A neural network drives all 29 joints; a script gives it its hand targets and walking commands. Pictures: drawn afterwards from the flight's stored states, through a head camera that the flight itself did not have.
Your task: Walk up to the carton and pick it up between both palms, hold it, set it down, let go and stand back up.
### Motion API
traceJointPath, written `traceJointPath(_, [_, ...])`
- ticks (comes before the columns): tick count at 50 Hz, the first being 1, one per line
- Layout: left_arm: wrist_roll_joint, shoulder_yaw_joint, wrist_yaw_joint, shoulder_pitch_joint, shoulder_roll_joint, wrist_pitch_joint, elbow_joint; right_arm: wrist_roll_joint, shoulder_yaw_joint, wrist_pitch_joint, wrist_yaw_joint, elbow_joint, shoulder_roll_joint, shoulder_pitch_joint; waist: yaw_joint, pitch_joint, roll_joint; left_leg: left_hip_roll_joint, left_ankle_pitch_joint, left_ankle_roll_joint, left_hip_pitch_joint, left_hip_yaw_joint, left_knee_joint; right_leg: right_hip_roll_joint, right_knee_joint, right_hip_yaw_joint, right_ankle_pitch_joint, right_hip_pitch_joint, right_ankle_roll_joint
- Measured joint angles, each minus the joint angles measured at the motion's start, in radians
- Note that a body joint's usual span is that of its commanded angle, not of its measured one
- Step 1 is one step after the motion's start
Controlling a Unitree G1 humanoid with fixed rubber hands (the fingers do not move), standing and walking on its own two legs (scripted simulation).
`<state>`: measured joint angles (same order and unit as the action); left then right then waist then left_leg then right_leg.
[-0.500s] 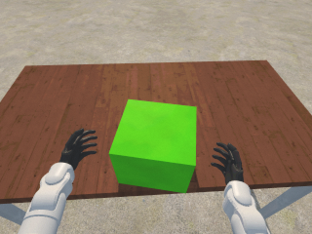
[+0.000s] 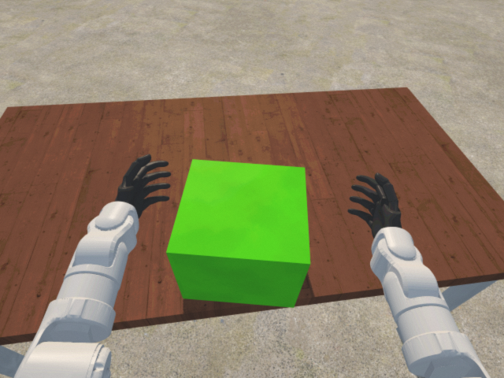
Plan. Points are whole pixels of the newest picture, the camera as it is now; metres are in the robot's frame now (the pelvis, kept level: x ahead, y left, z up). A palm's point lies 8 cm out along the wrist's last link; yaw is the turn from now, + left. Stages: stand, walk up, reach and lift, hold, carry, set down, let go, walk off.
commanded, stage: reach and lift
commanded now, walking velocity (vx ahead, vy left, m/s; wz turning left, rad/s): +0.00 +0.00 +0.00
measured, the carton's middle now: (243, 233) +0.40 +0.01 -0.03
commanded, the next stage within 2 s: none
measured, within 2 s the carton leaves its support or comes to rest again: neither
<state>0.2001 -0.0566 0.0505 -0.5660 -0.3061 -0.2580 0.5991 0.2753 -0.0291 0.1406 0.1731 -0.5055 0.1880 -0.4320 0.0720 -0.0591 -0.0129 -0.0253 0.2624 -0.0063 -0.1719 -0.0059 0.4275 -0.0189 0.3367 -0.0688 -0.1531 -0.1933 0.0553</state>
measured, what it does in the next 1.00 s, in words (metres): stands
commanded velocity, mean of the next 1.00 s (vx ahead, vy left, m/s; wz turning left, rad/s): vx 0.00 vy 0.00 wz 0.00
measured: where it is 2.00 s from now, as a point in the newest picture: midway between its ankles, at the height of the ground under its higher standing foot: outside the picture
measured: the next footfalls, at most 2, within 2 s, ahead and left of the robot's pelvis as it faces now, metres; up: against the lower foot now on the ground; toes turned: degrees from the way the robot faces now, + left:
none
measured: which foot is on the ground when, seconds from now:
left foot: down 0.00-1.00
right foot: down 0.00-1.00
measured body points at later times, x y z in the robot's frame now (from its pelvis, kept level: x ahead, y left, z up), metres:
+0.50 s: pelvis +0.00 -0.01 +0.00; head +0.02 +0.01 +0.45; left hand +0.44 +0.18 +0.07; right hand +0.40 -0.18 +0.06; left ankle -0.02 +0.12 -0.74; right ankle +0.02 -0.16 -0.74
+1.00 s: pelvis -0.04 -0.01 -0.04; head +0.04 +0.01 +0.40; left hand +0.42 +0.17 +0.01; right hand +0.38 -0.20 -0.01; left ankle -0.02 +0.12 -0.74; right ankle +0.02 -0.16 -0.74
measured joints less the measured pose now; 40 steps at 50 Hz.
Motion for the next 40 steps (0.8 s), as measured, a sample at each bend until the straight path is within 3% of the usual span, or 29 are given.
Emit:
traceJointPath(7, [0.015, 0.004, -0.012, -0.065, -0.001, 0.092, 0.085, -0.018, -0.001, -0.031, 0.012, -0.018, -0.021, -0.047, -0.016, 0.057, 0.031, -0.004, -0.013, -0.006, -0.079, 0.006, 0.001, 0.004, 0.011, 0.006, 0.007, -0.082, -0.004])
traceJointPath(14, [0.056, 0.017, 0.016, -0.206, -0.054, 0.154, 0.363, -0.035, 0.02, -0.019, 0.053, -0.163, -0.047, -0.181, 0.01, 0.088, 0.03, 0.005, -0.022, -0.007, -0.087, 0.033, -0.005, -0.005, 0.028, 0.032, -0.007, -0.089, -0.006])
traceJointPath(17, [0.069, 0.043, 0.01, -0.244, -0.069, 0.193, 0.423, -0.042, 0.007, -0.038, 0.06, -0.231, -0.061, -0.236, 0.032, 0.1, 0.02, 0.009, -0.026, -0.011, -0.114, 0.05, 0.003, -0.009, 0.032, 0.048, -0.008, -0.106, -0.009])
traceJointPath(23, [0.029, 0.064, 0.018, -0.284, -0.037, 0.284, 0.562, -0.033, 0.018, -0.125, 0.05, -0.443, -0.084, -0.292, 0.044, 0.143, 0.014, 0.002, -0.014, -0.015, -0.175, 0.059, 0.041, -0.001, 0.031, 0.057, -0.001, -0.147, -0.011])
traceJointPath(29, [-0.015, 0.068, 0.008, -0.255, 0.039, 0.401, 0.687, -0.053, -0.008, -0.263, 0.023, -0.631, -0.111, -0.253, 0.033, 0.17, 0.031, -0.005, 0.012, -0.015, -0.243, 0.06, 0.103, 0.007, 0.064, 0.056, -0.01, -0.203, -0.009])
traceJointPath(34, [0.006, 0.083, -0.025, -0.248, 0.064, 0.517, 0.756, -0.073, -0.028, -0.375, -0.002, -0.677, -0.105, -0.235, 0.03, 0.171, 0.055, -0.002, 0.028, -0.014, -0.357, 0.066, 0.18, 0.007, 0.141, 0.06, -0.028, -0.315, -0.006])
traceJointPath(40, [0.092, 0.124, -0.053, -0.289, 0.035, 0.617, 0.841, -0.075, -0.033, -0.429, -0.012, -0.684, -0.085, -0.275, 0.049, 0.246, 0.06, 0.008, 0.035, -0.015, -0.556, 0.075, 0.271, 0.001, 0.253, 0.064, -0.049, -0.521, -0.005])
